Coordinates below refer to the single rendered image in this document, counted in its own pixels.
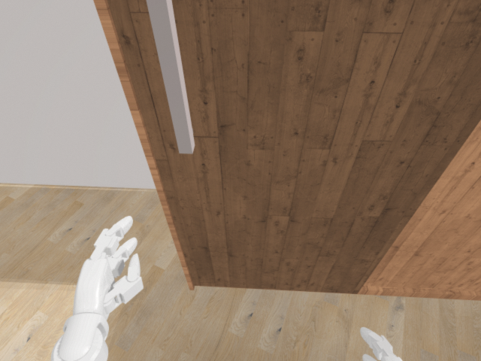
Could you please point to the robot left hand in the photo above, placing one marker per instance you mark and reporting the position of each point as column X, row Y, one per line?
column 106, row 263

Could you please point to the handle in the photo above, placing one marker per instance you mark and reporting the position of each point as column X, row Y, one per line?
column 165, row 33

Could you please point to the robot right hand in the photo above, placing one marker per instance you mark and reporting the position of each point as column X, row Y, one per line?
column 381, row 347

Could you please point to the robot left forearm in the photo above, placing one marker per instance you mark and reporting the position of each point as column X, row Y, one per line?
column 83, row 339

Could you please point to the wardrobe door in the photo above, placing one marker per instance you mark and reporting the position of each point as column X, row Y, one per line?
column 440, row 247
column 320, row 126

